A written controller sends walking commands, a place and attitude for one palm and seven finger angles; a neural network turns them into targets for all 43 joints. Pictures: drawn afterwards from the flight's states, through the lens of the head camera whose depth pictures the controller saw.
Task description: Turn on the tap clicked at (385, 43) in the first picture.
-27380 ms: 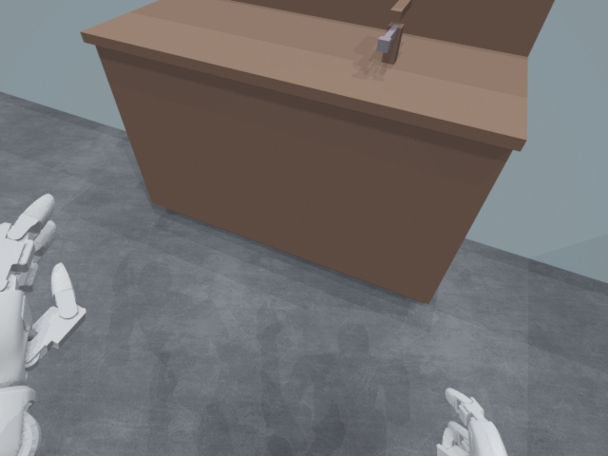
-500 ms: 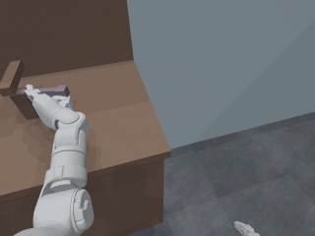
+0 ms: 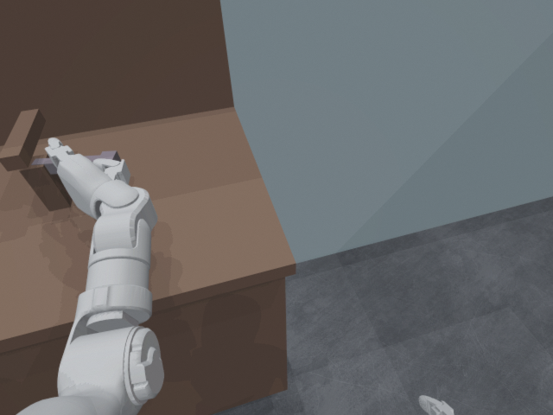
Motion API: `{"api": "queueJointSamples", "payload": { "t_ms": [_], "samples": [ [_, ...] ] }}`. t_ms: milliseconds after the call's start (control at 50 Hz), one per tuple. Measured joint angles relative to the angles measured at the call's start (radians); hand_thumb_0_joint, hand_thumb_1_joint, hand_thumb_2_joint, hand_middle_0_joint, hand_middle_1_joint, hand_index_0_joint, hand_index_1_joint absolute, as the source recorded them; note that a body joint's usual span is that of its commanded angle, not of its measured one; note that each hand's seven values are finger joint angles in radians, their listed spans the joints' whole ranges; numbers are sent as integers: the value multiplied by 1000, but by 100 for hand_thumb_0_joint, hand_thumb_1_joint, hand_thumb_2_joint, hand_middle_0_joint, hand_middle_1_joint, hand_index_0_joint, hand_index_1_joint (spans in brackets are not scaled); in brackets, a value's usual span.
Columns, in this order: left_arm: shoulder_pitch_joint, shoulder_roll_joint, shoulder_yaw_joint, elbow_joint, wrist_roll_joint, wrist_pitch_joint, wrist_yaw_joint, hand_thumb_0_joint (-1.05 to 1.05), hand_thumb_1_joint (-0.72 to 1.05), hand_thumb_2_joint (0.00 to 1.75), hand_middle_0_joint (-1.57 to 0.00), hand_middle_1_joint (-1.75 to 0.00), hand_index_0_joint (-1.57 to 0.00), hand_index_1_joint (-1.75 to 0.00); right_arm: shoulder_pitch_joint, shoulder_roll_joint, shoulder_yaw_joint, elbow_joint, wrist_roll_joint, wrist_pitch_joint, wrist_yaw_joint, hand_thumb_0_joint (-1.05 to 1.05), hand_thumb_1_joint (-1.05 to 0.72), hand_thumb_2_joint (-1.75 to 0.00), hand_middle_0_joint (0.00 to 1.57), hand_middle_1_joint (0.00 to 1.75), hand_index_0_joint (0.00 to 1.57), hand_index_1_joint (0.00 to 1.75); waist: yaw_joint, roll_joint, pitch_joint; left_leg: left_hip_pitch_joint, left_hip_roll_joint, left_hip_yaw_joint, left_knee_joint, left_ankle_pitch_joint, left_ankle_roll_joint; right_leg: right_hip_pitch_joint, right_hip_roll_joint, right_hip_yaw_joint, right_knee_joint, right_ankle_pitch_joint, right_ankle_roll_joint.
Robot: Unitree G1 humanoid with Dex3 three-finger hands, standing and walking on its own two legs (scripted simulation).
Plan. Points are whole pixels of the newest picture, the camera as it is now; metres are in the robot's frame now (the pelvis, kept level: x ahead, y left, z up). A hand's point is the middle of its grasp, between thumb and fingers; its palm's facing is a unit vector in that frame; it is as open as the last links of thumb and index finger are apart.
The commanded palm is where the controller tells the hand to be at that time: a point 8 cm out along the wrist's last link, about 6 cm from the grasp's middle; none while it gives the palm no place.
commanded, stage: lift the hand up off the lever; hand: left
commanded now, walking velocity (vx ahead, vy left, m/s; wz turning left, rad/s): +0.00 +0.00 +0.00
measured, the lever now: (110, 162) +0.47 +0.31 +0.14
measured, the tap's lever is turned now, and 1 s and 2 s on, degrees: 77 77 77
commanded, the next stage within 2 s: draw the hand back beside the body in 1.06 s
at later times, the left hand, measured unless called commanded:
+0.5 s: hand (114, 159) +0.40 +0.25 +0.19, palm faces +0.80 -0.59 -0.04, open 7.8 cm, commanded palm +0.35 +0.27 +0.20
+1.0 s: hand (105, 157) +0.39 +0.25 +0.21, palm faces +0.80 -0.60 -0.03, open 7.8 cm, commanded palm +0.34 +0.27 +0.21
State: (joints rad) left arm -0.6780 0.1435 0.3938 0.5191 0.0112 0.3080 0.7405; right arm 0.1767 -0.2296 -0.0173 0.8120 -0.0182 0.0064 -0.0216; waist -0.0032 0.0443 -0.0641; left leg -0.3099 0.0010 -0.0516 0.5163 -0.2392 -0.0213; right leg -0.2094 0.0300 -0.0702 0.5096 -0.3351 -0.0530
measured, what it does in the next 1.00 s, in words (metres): stands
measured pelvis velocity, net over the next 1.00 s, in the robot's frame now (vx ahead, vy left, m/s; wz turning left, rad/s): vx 0.01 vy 0.00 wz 0.00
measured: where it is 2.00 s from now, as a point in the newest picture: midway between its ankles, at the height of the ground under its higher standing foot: outside the picture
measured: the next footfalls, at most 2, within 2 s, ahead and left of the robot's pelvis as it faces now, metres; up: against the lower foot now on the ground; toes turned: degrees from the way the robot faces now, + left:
none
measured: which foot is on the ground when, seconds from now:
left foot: down 0.00-1.00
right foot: down 0.00-1.00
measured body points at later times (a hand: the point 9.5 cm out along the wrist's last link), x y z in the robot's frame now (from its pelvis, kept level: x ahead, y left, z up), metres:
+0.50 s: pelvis +0.00 +0.00 +0.00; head -0.01 -0.03 +0.45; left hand +0.36 +0.28 +0.20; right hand +0.15 -0.24 -0.12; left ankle +0.02 +0.14 -0.73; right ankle -0.04 -0.08 -0.73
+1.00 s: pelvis +0.01 +0.00 +0.01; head -0.02 -0.03 +0.45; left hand +0.35 +0.28 +0.21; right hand +0.18 -0.23 -0.11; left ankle +0.02 +0.14 -0.73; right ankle -0.04 -0.08 -0.73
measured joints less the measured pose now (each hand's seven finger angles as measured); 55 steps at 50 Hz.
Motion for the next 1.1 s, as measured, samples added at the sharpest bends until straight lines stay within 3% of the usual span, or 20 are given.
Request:
{"api": "queueJointSamples", "payload": {
  "t_ms": [300,500,780,960,1100],
  "samples": [
    [31,15,25,-43,-9,35,-16,2,90,90,-15,-15,-15,-15,-2,0,6,-9,9,3,-6,1,-90,-90,20,30,21,30,10,2,-10,39,5,6,-33,9,-5,32,4,7,-24,7,-4],
    [20,6,-24,-85,-20,61,-35,2,90,90,-15,-15,-15,-15,-21,-8,4,3,18,-11,-16,1,-90,-90,20,30,20,30,25,3,5,53,-1,0,-45,16,-2,51,-1,0,-39,13,-2],
    [66,-15,-9,-168,-36,109,-32,2,90,90,-15,-15,-15,-15,-36,12,12,-14,23,15,-5,1,-90,-90,20,30,21,30,31,10,-10,102,-1,23,-76,14,2,87,-4,23,-60,14,3],
    [64,-4,-33,-198,-35,152,-51,2,90,90,-15,-15,-15,-15,-63,5,20,1,34,7,-12,1,-90,-90,20,30,21,30,51,3,8,117,-2,11,-85,23,0,110,-3,11,-77,22,1],
    [39,-19,-53,-192,-39,148,-45,2,90,90,-15,-15,-15,-15,-82,4,18,-4,29,-5,-14,1,-90,-90,20,30,20,30,53,4,11,106,-2,9,-90,32,-1,97,-3,8,-78,28,0]
  ]
}}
